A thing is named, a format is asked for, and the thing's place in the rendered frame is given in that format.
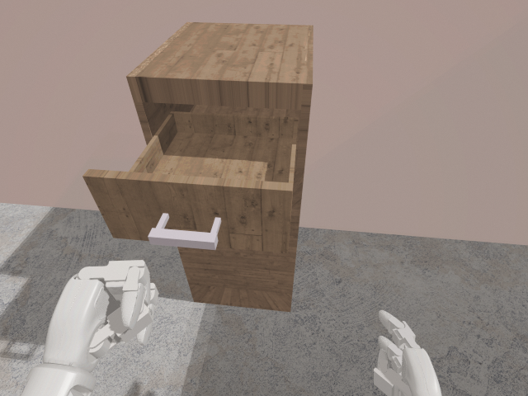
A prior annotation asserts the handle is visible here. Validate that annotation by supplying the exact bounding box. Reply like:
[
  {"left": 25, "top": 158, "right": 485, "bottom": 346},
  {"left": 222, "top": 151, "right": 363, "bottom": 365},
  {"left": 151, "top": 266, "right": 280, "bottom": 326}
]
[{"left": 148, "top": 213, "right": 221, "bottom": 250}]

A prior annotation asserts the robot right hand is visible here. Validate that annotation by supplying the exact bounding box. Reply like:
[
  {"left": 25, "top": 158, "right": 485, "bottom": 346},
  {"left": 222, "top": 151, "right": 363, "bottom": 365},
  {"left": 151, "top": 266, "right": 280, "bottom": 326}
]
[{"left": 374, "top": 310, "right": 442, "bottom": 396}]

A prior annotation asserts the cabinet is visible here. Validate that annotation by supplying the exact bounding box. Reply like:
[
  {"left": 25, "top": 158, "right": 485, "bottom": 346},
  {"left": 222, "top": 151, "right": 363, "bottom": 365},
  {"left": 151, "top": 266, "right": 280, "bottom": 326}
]
[{"left": 126, "top": 22, "right": 314, "bottom": 312}]

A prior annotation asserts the drawer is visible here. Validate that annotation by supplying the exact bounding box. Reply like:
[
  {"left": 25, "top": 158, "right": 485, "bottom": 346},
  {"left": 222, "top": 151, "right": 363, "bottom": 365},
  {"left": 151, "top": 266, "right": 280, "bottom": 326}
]
[{"left": 82, "top": 111, "right": 299, "bottom": 253}]

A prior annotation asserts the robot left hand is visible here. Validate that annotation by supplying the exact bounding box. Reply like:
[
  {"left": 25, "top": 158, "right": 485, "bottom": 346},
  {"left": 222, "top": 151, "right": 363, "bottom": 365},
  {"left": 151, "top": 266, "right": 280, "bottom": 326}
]
[{"left": 42, "top": 260, "right": 159, "bottom": 373}]

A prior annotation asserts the robot left forearm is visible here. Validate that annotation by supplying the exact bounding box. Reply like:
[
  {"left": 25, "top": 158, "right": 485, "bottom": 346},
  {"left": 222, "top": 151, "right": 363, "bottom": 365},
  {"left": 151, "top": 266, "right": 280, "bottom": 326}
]
[{"left": 19, "top": 364, "right": 97, "bottom": 396}]

